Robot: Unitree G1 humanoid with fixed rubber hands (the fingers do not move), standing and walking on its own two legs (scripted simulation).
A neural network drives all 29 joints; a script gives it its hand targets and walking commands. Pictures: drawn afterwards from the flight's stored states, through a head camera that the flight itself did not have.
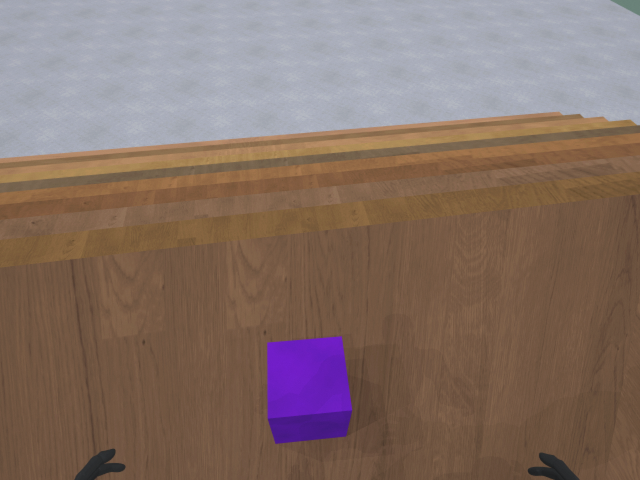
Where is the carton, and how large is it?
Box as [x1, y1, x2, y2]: [267, 336, 351, 443]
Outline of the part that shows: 341,336 267,343 268,420 275,443 345,436 351,413 351,405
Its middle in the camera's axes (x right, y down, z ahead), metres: -0.04 +0.45 +1.11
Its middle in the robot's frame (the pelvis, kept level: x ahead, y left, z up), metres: +0.44 +0.04 -0.66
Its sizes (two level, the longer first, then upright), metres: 0.210 0.200 0.250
